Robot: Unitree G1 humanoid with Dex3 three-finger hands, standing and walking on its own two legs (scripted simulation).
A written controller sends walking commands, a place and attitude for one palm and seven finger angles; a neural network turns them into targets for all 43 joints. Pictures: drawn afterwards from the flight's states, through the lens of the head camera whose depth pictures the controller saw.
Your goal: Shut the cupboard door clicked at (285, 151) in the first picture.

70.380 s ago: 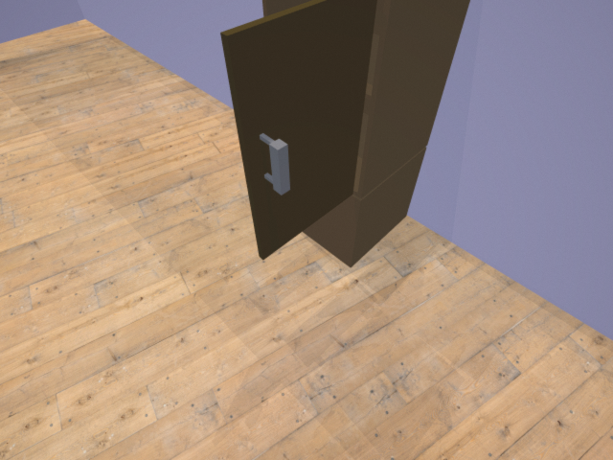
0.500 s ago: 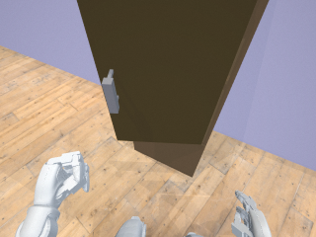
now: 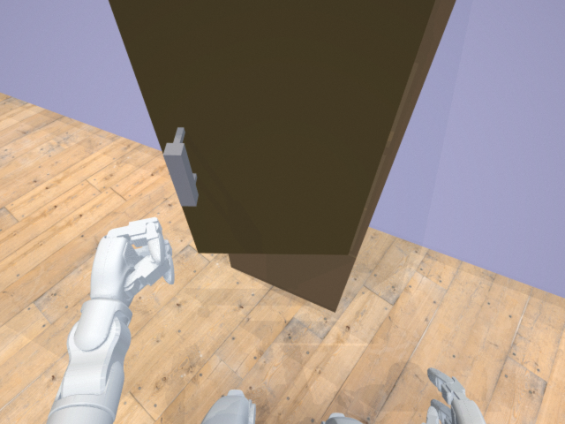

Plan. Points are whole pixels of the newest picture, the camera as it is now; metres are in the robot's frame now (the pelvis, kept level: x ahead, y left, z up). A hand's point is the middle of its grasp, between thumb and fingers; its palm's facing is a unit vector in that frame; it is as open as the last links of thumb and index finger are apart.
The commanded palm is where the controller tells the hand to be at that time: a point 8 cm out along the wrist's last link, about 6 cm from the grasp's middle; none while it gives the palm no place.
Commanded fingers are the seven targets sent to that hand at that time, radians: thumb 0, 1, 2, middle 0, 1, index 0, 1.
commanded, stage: bring the fist close to the handle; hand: left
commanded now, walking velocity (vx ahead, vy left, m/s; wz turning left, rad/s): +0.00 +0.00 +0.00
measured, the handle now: (185, 167) +0.49 +0.19 +0.06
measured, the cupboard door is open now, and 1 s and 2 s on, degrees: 24 24 5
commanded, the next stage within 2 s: push the door shut along its arc in 0.78 s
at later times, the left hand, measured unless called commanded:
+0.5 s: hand (188, 209) +0.40 +0.16 +0.06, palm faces +0.04 -1.00 +0.00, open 3.1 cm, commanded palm +0.37 +0.21 +0.06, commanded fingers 0.00 0.90 0.90 -1.30 -1.50 -1.30 -1.50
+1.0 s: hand (196, 214) +0.40 +0.15 +0.06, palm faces +0.02 -1.00 -0.01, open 3.1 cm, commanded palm +0.38 +0.20 +0.06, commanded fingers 0.00 0.90 0.90 -1.30 -1.50 -1.30 -1.50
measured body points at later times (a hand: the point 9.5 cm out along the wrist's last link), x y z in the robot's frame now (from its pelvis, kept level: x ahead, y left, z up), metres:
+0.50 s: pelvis +0.00 +0.00 +0.00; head +0.07 +0.01 +0.44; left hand +0.40 +0.22 +0.07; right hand +0.09 -0.25 -0.11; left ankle +0.05 +0.11 -0.66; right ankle -0.01 -0.11 -0.66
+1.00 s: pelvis +0.00 +0.00 +0.00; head +0.06 +0.01 +0.45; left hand +0.39 +0.20 +0.06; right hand +0.10 -0.25 -0.11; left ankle +0.05 +0.11 -0.66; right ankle -0.01 -0.11 -0.66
